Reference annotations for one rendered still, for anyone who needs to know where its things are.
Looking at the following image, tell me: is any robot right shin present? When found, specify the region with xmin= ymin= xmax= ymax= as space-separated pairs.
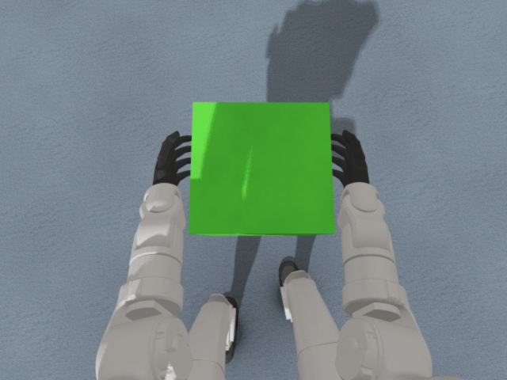
xmin=284 ymin=271 xmax=318 ymax=290

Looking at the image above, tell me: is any robot right foot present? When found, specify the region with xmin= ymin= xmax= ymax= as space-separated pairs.
xmin=279 ymin=261 xmax=299 ymax=287

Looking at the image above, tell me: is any left robot forearm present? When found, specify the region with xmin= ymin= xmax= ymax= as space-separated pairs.
xmin=96 ymin=183 xmax=186 ymax=376

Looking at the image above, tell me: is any robot right hand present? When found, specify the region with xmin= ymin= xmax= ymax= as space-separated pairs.
xmin=330 ymin=130 xmax=369 ymax=188

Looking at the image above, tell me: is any right robot forearm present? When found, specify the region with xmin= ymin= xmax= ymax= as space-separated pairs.
xmin=337 ymin=182 xmax=433 ymax=372

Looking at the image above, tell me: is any carton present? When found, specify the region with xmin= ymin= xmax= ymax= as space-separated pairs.
xmin=189 ymin=102 xmax=335 ymax=236

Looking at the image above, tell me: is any left robot upper arm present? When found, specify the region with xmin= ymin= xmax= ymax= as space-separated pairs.
xmin=97 ymin=313 xmax=193 ymax=380

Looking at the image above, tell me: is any robot left hand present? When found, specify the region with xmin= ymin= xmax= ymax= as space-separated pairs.
xmin=153 ymin=131 xmax=192 ymax=186

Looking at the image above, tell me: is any right robot upper arm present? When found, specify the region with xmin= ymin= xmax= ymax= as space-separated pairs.
xmin=335 ymin=315 xmax=466 ymax=380

